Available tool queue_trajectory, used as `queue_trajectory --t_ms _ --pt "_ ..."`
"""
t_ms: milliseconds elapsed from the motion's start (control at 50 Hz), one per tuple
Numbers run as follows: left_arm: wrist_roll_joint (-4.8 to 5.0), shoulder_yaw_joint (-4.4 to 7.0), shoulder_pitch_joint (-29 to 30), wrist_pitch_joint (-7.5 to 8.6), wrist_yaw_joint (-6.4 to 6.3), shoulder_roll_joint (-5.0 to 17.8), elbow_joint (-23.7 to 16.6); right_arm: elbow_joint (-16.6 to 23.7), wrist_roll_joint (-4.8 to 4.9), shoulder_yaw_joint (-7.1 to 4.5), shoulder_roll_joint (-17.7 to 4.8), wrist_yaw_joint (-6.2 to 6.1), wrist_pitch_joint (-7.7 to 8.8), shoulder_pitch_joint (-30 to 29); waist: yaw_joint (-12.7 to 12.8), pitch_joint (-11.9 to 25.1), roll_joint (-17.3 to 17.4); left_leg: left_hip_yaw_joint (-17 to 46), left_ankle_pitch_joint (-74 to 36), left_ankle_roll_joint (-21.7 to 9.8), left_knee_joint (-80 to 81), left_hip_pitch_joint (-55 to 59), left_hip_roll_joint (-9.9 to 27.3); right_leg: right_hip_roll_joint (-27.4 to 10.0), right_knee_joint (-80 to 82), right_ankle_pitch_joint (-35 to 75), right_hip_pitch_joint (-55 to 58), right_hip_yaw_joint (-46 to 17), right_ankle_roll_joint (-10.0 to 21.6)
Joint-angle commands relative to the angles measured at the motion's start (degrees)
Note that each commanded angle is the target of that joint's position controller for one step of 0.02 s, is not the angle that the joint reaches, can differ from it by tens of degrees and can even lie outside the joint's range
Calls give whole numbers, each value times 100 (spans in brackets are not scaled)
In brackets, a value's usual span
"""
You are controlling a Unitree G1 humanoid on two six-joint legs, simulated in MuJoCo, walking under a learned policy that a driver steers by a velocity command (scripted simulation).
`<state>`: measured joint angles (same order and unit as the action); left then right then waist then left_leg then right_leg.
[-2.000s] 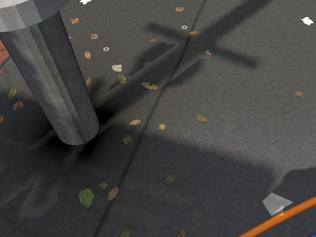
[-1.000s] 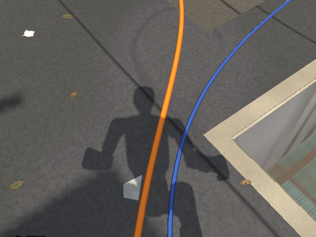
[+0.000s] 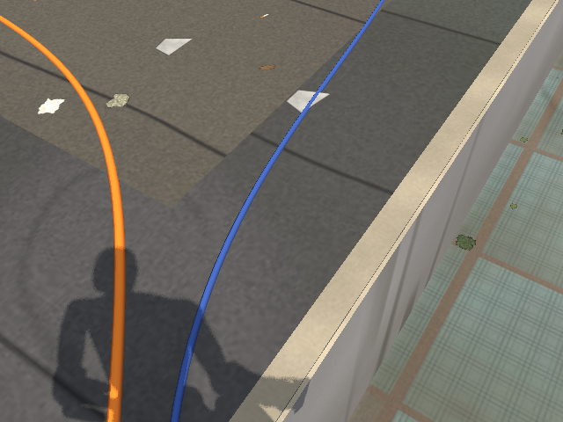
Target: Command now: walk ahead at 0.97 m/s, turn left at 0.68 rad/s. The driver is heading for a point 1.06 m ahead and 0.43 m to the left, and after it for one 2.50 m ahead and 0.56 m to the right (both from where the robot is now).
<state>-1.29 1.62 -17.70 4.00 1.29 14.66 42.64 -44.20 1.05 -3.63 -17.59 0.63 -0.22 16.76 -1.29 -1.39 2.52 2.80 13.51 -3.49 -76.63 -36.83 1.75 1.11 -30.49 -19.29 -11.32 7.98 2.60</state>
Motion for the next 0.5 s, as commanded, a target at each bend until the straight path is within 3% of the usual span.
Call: queue_trajectory --t_ms 20,60,100,120,140,160,180,240,260,280,300,320,340,360,380,400,420,440,460,480,500 --pt "133 108 258 201 15 397 -277 441 -8 50 54 78 -162 -68 -169 -373 -904 162 -939 104 357 -817 290 -1486 1589 3314 -66 -599 59" --pt "131 93 151 285 22 418 -179 521 -24 72 -22 216 -154 -471 -168 -449 -783 125 -1716 10 740 -1053 316 -1477 1630 3514 134 -242 -26" --pt "32 93 108 390 -47 457 -117 533 -90 94 -53 234 -66 -783 -159 -472 -642 -336 -2081 -92 1462 -656 338 -1387 1730 3637 157 201 -162" --pt "48 106 -8 428 -69 456 -36 650 -137 97 -121 288 -45 -1041 -137 -614 -421 -351 -2256 -236 2037 -595 429 -1332 1991 3761 235 338 -254" --pt "197 189 -116 485 -155 662 64 710 -159 94 -112 306 -73 -1285 -127 -629 -350 -554 -2264 -359 2368 -563 477 -1436 2127 4062 645 461 -245" --pt "189 199 -129 483 -230 722 79 752 -132 118 -159 312 -101 -1435 -81 -596 -371 -735 -2203 -434 2585 -509 404 -1390 2070 4475 997 644 -301" --pt "118 211 -111 423 -245 864 83 781 -130 99 -294 355 -128 -1425 -183 -552 -325 -923 -1817 -623 2597 -285 315 -1475 1992 5382 1338 795 -290" --pt "70 303 -307 166 -361 1199 172 788 -37 50 -534 292 -185 -1435 -298 -362 -597 -1415 -700 -1029 3055 260 -168 -1622 1186 7595 2193 1080 -374" --pt "-52 346 -589 9 -408 1356 254 920 -133 25 -610 238 -215 -1438 -383 -222 -656 -1673 -478 -1092 3222 473 -260 -1745 631 8206 2520 1200 -368" --pt "-37 381 -262 -135 -400 1548 81 867 -44 27 -535 266 -203 -1257 -551 -242 -776 -1469 -145 -1109 3266 748 -228 -1906 22 8790 2316 1156 -206" --pt "-55 404 -289 -263 -320 1560 15 721 -20 -86 -807 226 -190 -746 -700 121 -660 -1419 532 -1247 3486 1344 -522 -1920 -974 8435 2277 1026 -62" --pt "-20 347 -549 -324 -176 1375 -44 468 -153 -254 -1071 160 -115 -167 -740 555 -135 -1197 840 -1444 3718 2627 -918 -1557 -2533 6518 1434 929 64" --pt "16 231 -444 -245 -39 765 -350 282 -77 -367 -1189 177 -73 51 -518 908 880 488 135 -2238 3597 4826 -186 -457 -4732 1806 -1618 726 -372" --pt "-223 117 298 -146 75 541 -713 368 131 -347 -1114 230 -47 -346 -337 985 437 1950 -589 -2442 3892 4930 155 421 -5355 -500 -2962 -47 -592" --pt "-247 72 133 60 156 647 -893 630 -21 -342 -1223 201 -17 -506 -95 961 -439 1961 -553 -2439 4404 4517 243 101 -4779 -215 -2850 -647 -565" --pt "-228 56 8 189 193 633 -858 616 -135 -360 -1249 141 -36 -691 114 720 -555 2145 -431 -2429 4756 3785 315 45 -4258 -429 -2451 -750 -572" --pt "-308 -1 -181 210 127 676 -863 584 -222 -361 -1399 -25 -73 -451 198 534 -330 2598 313 -2629 5209 3475 520 -12 -4179 -1255 -2460 -860 -598" --pt "-373 41 -286 111 40 851 -764 578 -329 -190 -1066 -58 75 -630 425 59 -629 2516 -97 -2270 5644 2922 650 -288 -3363 -1534 -2141 -951 -561" --pt "-357 -24 -211 7 -24 737 -805 593 -430 -142 -990 -124 209 -676 443 -66 -523 2226 -780 -2087 5669 2221 500 -234 -2763 -1819 -1419 -722 -659" --pt "-392 -85 237 32 58 677 -1100 544 -560 -107 -1055 -163 361 -485 213 -358 -485 2295 -2329 -1987 5785 2106 559 26 -2794 -1624 -1533 -283 -733" --pt "-263 -64 443 78 44 651 -1096 545 -628 -135 -1029 -146 431 -393 128 -228 -581 1973 -2632 -1897 5343 2215 214 28 -2732 -286 -1797 -510 -855"
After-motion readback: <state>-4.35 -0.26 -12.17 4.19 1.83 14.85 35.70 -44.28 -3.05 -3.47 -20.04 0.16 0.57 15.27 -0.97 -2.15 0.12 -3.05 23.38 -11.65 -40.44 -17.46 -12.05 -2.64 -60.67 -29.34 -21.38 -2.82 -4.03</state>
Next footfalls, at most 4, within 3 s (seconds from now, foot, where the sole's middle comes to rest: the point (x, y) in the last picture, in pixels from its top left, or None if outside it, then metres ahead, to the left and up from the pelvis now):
0.30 left None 0.37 0.11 -0.77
0.66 right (238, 339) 0.72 0.15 -0.77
1.06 left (52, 323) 0.78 0.64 -0.77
1.48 right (38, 209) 1.18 0.79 -0.77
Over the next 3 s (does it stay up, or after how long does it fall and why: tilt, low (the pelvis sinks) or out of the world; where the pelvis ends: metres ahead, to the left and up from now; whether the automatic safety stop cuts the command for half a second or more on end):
stays up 1.41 0.81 0.00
